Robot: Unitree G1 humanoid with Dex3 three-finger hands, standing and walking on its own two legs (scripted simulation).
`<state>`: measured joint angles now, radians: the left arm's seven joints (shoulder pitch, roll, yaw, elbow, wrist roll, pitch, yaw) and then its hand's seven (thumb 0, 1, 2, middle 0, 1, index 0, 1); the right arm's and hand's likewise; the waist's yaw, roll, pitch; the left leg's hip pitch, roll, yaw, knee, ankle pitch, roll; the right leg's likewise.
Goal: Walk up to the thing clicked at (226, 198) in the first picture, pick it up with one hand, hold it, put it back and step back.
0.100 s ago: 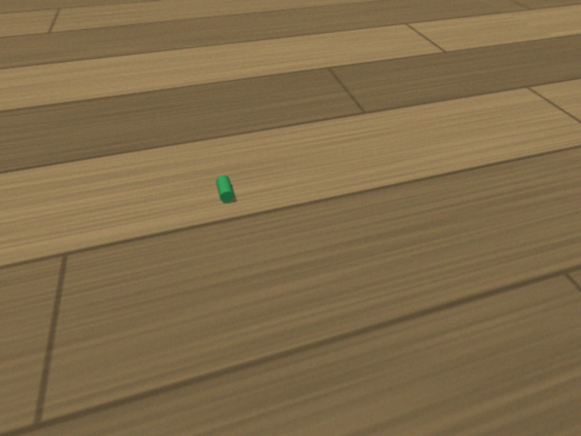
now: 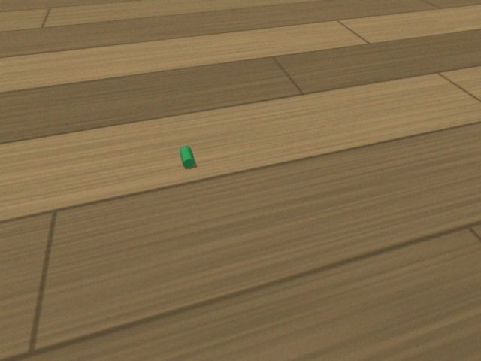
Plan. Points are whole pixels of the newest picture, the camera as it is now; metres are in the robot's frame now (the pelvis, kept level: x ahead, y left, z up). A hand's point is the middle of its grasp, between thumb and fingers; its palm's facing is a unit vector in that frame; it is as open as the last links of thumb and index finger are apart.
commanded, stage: stand
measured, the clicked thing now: (186, 156) +1.36 +0.33 -0.75
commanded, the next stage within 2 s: walk up in 1.02 s
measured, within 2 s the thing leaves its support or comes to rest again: neither
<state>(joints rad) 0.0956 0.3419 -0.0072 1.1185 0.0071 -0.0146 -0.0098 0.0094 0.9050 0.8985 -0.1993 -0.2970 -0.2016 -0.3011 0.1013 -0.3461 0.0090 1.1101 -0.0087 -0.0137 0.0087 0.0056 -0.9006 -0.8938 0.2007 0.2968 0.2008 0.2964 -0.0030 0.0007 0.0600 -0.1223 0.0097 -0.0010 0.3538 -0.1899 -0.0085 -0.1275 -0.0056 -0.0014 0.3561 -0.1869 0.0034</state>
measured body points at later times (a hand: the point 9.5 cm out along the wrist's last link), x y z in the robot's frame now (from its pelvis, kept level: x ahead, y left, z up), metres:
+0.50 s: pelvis +0.00 +0.00 +0.00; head +0.01 +0.00 +0.45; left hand +0.08 +0.30 -0.13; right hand +0.09 -0.30 -0.13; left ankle +0.00 +0.12 -0.75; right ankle +0.01 -0.12 -0.75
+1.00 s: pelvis +0.01 +0.00 +0.00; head +0.02 +0.00 +0.45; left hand +0.08 +0.30 -0.13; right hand +0.09 -0.30 -0.13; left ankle +0.00 +0.12 -0.75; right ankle +0.01 -0.12 -0.75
